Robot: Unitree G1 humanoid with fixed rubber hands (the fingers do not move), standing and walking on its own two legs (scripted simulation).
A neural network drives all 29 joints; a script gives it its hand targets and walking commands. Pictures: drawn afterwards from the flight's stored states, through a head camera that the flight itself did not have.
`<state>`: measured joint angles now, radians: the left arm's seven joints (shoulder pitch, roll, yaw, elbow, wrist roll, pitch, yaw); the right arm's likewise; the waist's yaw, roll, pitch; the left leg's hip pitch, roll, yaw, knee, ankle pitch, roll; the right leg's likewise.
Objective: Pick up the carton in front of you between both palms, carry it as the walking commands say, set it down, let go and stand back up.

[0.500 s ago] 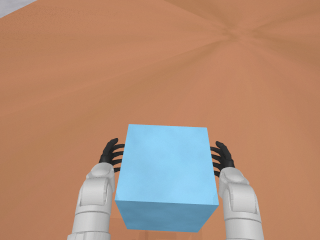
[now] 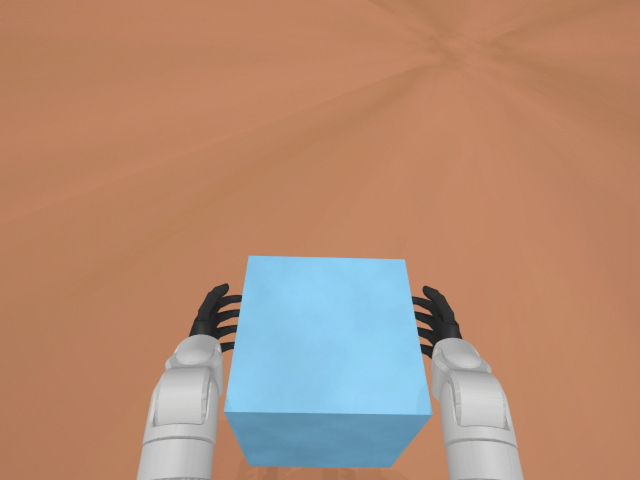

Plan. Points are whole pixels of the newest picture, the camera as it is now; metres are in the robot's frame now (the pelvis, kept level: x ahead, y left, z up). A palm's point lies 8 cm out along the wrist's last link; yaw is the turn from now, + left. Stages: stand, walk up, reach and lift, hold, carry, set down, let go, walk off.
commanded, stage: carry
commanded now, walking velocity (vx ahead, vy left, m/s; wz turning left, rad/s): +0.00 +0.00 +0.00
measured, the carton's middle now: (323, 367) +0.29 +0.00 -0.07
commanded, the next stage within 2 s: none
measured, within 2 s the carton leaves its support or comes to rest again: neither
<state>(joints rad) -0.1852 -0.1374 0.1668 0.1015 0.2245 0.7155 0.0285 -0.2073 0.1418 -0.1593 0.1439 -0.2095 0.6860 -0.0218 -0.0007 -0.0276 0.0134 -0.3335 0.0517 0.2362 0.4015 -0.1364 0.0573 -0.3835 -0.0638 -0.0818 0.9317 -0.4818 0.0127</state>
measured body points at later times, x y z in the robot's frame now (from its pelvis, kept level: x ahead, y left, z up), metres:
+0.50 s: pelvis +0.13 -0.02 -0.01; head +0.13 -0.02 +0.44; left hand +0.44 +0.14 +0.02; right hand +0.45 -0.16 +0.03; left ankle +0.05 +0.09 -0.74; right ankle +0.12 -0.12 -0.74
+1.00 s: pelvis +0.11 -0.02 -0.01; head +0.10 -0.02 +0.44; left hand +0.41 +0.15 +0.03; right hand +0.42 -0.16 +0.03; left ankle +0.05 +0.09 -0.74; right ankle +0.12 -0.12 -0.74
